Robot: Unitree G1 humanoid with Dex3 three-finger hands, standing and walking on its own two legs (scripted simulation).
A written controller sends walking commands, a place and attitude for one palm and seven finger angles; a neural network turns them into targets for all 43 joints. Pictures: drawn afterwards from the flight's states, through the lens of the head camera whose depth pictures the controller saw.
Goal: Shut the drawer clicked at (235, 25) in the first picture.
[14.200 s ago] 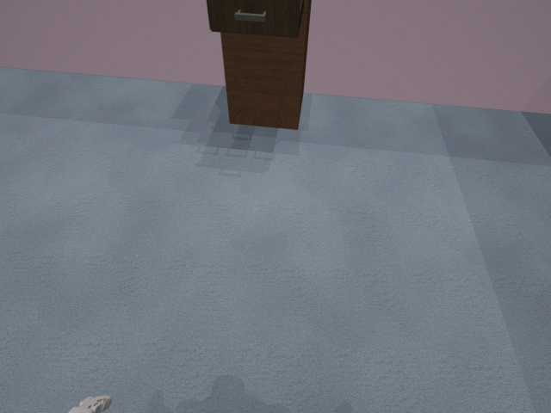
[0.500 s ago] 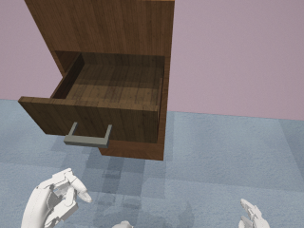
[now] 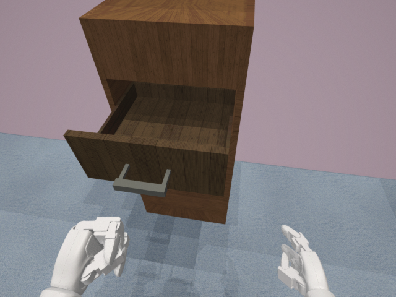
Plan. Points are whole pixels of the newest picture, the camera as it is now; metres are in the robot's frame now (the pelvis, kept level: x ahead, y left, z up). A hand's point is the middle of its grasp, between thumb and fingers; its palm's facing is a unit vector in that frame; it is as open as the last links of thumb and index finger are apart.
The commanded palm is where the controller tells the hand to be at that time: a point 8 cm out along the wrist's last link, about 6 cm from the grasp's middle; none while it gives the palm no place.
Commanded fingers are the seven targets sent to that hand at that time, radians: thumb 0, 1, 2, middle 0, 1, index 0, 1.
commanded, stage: raise the hand and make a fist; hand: left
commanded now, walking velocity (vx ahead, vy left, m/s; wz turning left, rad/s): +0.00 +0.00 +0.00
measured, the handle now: (143, 179) +0.38 +0.17 +0.01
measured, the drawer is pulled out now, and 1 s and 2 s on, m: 0.25 0.25 0.25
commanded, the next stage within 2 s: bring the fist close to the handle in 0.44 s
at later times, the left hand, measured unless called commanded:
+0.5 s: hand (123, 248) +0.18 +0.13 +0.11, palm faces -0.07 -0.99 -0.07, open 3.3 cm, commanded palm +0.15 +0.19 +0.11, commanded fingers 0.00 0.90 0.90 -1.40 -1.60 -1.40 -1.60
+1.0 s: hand (132, 237) +0.21 +0.14 +0.07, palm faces -0.09 -0.99 -0.05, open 3.3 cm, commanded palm +0.19 +0.20 +0.06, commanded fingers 0.00 0.90 0.90 -1.40 -1.60 -1.40 -1.60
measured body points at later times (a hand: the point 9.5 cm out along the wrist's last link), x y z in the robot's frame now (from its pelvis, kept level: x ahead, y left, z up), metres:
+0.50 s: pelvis +0.00 -0.01 +0.01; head +0.00 -0.03 +0.46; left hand +0.18 +0.19 +0.11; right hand +0.18 -0.25 -0.06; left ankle +0.04 +0.09 -0.70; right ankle -0.03 -0.10 -0.70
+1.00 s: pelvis +0.01 -0.02 +0.00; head +0.03 -0.04 +0.45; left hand +0.21 +0.19 +0.07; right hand +0.18 -0.27 -0.08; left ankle +0.04 +0.09 -0.70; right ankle -0.03 -0.10 -0.70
